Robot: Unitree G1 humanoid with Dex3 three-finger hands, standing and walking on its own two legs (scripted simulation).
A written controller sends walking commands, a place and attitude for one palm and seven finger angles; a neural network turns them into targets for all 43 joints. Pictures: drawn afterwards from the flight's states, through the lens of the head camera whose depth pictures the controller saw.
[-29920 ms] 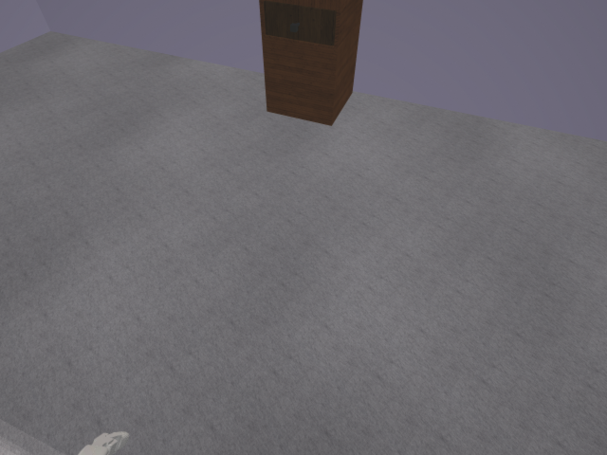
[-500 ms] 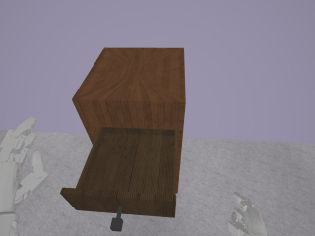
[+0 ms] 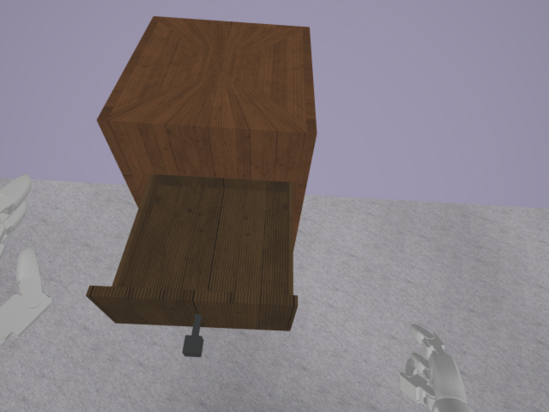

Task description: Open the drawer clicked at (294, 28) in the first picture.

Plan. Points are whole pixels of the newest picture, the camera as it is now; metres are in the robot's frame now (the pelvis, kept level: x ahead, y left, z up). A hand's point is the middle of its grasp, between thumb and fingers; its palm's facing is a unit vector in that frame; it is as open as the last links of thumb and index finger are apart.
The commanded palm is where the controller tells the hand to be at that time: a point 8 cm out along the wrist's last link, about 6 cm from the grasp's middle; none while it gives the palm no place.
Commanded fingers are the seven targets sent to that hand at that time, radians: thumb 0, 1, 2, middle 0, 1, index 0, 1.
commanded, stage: step back with the hand held close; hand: left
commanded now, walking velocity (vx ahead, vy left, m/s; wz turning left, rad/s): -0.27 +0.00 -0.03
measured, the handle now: (195, 336) +0.27 +0.16 -0.22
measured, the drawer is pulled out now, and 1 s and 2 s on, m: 0.30 0.30 0.30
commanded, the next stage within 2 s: stop stepping back and stand still in 0.82 s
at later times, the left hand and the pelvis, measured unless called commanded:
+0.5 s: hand out of the picture +0.13 +0.23 +0.16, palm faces +0.38 -0.80 -0.47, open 7.4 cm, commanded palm +0.06 +0.27 +0.18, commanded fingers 0.00 0.90 0.90 -0.20 -0.30 -0.20 -0.30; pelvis -0.07 -0.02 -0.01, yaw +2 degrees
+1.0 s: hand out of the picture +0.02 +0.20 +0.17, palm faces +0.33 -0.86 -0.40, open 7.4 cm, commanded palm -0.04 +0.24 +0.18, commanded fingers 0.00 0.90 0.90 -0.20 -0.30 -0.20 -0.30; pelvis -0.18 -0.03 +0.00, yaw -2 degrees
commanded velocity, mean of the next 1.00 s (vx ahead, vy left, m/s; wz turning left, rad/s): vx -0.30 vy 0.00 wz -0.06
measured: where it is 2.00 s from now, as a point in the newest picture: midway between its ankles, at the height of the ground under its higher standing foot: outside the picture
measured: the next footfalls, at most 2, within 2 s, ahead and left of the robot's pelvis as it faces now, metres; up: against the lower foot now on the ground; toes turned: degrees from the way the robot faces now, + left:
right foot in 0.50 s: -0.02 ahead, -0.13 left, +0.00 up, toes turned +1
left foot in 0.80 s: -0.08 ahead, +0.11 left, +0.00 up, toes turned +2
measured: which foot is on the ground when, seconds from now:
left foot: down 0.00-0.60, up 0.62-0.78, down 0.80-1.00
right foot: down 0.00-0.38, up 0.40-0.48, down 0.50-0.80, up 0.82-1.00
